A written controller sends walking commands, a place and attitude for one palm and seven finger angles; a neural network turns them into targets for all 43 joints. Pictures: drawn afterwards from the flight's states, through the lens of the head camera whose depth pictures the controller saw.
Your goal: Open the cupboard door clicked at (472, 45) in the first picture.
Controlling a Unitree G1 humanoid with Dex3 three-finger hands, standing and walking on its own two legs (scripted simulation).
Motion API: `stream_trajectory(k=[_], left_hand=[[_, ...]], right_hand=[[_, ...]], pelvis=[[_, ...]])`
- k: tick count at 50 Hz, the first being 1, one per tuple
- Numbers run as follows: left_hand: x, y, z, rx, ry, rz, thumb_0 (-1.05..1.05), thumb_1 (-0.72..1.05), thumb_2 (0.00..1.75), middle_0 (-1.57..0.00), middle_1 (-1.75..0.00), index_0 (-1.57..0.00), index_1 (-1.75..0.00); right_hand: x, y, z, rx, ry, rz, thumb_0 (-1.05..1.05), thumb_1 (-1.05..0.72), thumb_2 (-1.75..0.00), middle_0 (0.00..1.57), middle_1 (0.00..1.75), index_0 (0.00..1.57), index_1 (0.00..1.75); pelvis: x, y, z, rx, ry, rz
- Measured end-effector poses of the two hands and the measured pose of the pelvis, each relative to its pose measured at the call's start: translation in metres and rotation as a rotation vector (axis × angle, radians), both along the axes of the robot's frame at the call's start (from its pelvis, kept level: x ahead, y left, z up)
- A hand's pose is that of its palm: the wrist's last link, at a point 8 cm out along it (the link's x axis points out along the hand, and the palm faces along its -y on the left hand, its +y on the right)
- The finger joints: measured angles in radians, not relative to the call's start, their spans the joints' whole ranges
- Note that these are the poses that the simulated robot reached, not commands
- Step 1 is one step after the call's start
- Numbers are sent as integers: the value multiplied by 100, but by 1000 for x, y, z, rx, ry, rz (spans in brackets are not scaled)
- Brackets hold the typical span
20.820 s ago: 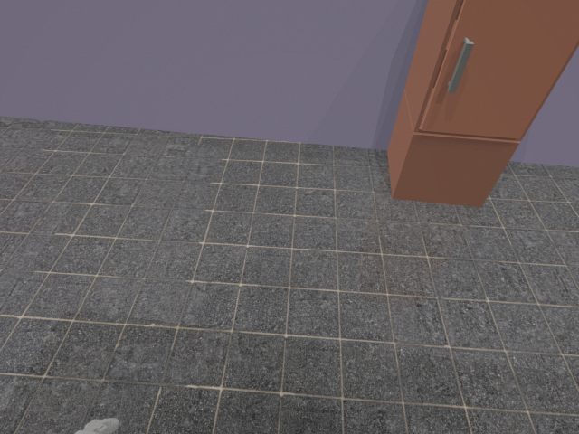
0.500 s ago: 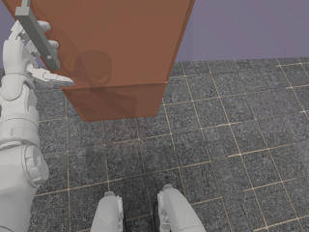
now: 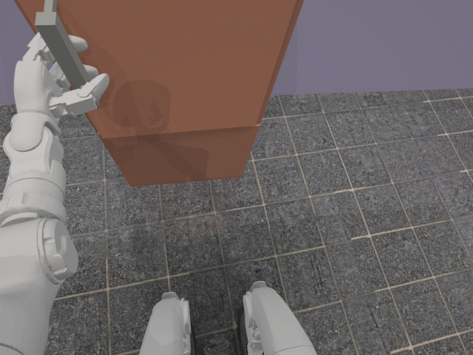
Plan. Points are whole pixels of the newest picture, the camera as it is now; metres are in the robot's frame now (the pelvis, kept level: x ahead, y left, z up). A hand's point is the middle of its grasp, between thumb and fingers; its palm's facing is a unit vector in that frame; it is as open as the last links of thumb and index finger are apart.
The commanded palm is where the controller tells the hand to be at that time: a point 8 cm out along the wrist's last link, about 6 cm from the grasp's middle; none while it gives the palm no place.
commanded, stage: close the thumb around the handle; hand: left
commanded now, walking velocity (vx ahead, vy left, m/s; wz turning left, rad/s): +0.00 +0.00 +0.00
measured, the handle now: (73, 58) +0.58 +0.21 +0.06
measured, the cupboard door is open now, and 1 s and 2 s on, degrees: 2 28 45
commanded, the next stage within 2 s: pull the door open along its arc in 0.22 s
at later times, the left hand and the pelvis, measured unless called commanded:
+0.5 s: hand (88, 89) +0.53 +0.19 +0.05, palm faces +0.03 -1.00 -0.01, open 5.9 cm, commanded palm +0.49 +0.22 +0.05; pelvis +0.00 +0.00 +0.00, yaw +0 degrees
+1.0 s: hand (135, 168) +0.39 +0.11 +0.06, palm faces +0.33 -0.94 +0.10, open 6.3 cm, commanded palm +0.34 +0.15 +0.05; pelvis +0.02 -0.01 +0.03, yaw +1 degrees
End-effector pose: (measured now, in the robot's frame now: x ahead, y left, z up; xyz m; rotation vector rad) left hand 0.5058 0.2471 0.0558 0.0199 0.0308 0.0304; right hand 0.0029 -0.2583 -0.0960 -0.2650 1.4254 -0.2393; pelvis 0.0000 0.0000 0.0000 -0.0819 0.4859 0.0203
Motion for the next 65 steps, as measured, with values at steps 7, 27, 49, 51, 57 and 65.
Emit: stream_trajectory(k=[7, 27, 49, 51, 57, 65], left_hand=[[4, -4, -2, -1, -8, -20, 0, 69, 81, -38, -133, -38, -133], [-6, -7, -2, -8, -2, 3, 1, 70, 79, -35, -135, -35, -135], [-148, -83, -3, -127, -19, 282, 3, 65, 75, -30, -133, -36, -130], [-161, -96, -3, -116, -21, 337, 2, 65, 76, -30, -133, -35, -130], [-189, -128, -1, -44, -36, 433, 1, 67, 78, -30, -132, -32, -131], [-219, -161, 3, 4, -11, 375, 2, 67, 75, -30, -131, -31, -133]], right_hand=[[-7, 2, -1, -3, 24, -4, 1, -90, -90, 20, 30, 20, 29], [0, 2, 3, 16, 3, -16, 1, -90, -90, 20, 30, 20, 29], [142, 19, 21, 137, -361, 166, 1, -91, -90, 20, 30, 20, 29], [155, 23, 20, 154, -392, 200, 1, -91, -90, 20, 30, 20, 29], [176, 32, 15, 192, -453, 278, 1, -91, -90, 20, 30, 20, 29], [177, 29, 17, 218, -507, 290, 1, -91, -90, 20, 30, 20, 29]], pelvis=[[-1, 2, -2, -3, 10, -1], [3, 0, 4, 5, 0, -11], [22, -4, 28, 45, -104, -4], [20, -7, 27, 50, -112, 3], [12, -19, 21, 62, -131, 26], [5, -36, 25, 79, -170, 41]])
